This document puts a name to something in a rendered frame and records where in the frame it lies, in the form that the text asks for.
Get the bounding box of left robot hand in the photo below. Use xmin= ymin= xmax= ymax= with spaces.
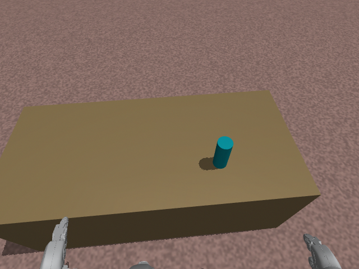
xmin=40 ymin=216 xmax=70 ymax=269

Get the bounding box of can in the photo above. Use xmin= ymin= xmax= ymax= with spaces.
xmin=213 ymin=136 xmax=233 ymax=169

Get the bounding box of right robot hand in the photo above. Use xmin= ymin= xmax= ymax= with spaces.
xmin=303 ymin=234 xmax=342 ymax=269

